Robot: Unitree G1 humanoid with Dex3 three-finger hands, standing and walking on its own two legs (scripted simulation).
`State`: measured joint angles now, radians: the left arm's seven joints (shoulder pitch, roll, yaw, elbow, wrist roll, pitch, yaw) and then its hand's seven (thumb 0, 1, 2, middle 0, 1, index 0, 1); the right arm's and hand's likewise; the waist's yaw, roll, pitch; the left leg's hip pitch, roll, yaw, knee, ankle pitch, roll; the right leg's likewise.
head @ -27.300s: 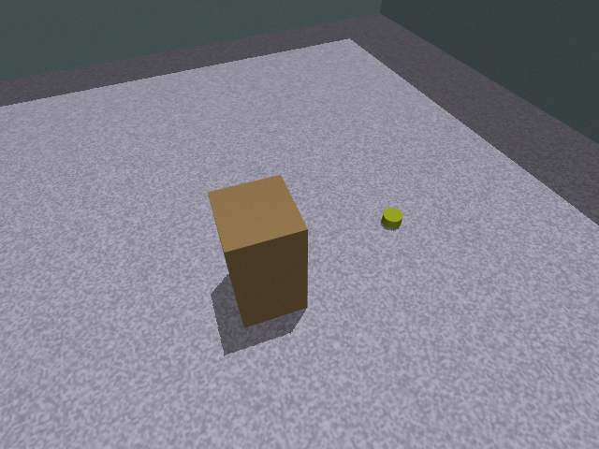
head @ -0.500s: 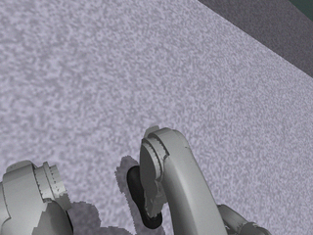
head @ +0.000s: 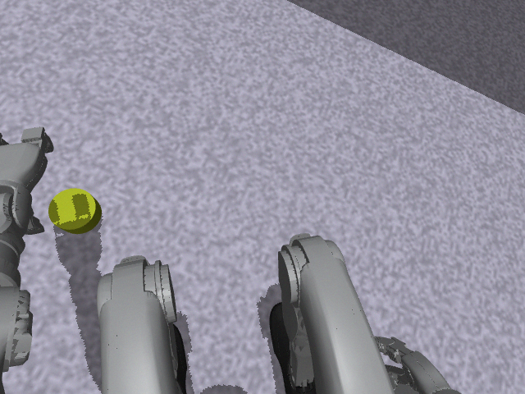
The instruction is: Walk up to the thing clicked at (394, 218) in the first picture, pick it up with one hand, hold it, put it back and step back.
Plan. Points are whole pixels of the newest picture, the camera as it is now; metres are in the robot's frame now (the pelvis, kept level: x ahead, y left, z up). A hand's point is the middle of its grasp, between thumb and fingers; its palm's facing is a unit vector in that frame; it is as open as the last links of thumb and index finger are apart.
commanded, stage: withdraw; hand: left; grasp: from above
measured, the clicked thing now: (76, 211) +0.46 +0.32 -0.32
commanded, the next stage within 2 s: home in 0.26 s
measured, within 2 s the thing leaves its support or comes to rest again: neither
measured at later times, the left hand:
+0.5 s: hand (49, 199) +0.45 +0.32 -0.20, palm faces -0.37 -0.08 -0.92, open 13.6 cm
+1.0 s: hand out of the picture +0.31 +0.28 +0.02, palm faces -0.21 -0.72 -0.66, open 7.8 cm
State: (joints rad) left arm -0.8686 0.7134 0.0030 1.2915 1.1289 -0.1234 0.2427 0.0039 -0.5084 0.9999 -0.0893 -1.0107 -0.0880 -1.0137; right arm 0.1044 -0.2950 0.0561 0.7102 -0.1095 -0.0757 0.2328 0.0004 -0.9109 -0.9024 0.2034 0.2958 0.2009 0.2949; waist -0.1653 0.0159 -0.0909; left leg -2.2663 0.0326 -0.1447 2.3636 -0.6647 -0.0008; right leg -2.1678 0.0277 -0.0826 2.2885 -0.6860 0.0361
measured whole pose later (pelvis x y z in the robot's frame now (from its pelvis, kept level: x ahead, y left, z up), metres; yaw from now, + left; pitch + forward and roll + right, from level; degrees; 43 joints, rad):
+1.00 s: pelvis +0.01 +0.00 +0.13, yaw +4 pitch +32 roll -6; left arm -0.21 0.46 0.07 0.46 0.43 0.07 0.02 0.01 0.80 0.90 -0.22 -0.33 -0.22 -0.33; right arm 0.09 -0.29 -0.03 0.60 0.01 -0.03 0.06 0.00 -0.91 -0.90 0.20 0.30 0.20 0.29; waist -0.04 0.02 -0.19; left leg -1.87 0.04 -0.09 1.95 -0.64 0.00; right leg -1.80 0.01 -0.05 1.90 -0.66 0.02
